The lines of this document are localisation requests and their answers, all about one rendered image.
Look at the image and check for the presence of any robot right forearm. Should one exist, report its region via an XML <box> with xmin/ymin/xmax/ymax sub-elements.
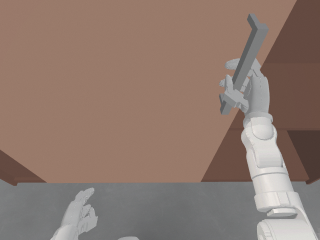
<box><xmin>241</xmin><ymin>111</ymin><xmax>318</xmax><ymax>240</ymax></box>

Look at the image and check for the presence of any handle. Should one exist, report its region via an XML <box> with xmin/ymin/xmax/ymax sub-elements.
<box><xmin>219</xmin><ymin>13</ymin><xmax>269</xmax><ymax>115</ymax></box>

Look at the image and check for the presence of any robot right hand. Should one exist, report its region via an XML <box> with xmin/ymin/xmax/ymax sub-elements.
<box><xmin>219</xmin><ymin>58</ymin><xmax>270</xmax><ymax>117</ymax></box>

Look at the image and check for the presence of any robot left forearm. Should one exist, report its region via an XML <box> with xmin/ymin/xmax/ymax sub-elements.
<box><xmin>50</xmin><ymin>225</ymin><xmax>79</xmax><ymax>240</ymax></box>

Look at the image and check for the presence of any robot left hand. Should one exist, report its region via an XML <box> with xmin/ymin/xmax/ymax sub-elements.
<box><xmin>60</xmin><ymin>187</ymin><xmax>98</xmax><ymax>235</ymax></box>

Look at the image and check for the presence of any wardrobe door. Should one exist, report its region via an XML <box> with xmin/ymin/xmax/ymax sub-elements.
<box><xmin>0</xmin><ymin>0</ymin><xmax>297</xmax><ymax>183</ymax></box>
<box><xmin>0</xmin><ymin>150</ymin><xmax>39</xmax><ymax>178</ymax></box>

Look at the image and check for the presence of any robot right upper arm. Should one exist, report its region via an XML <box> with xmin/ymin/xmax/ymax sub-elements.
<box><xmin>257</xmin><ymin>219</ymin><xmax>316</xmax><ymax>240</ymax></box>

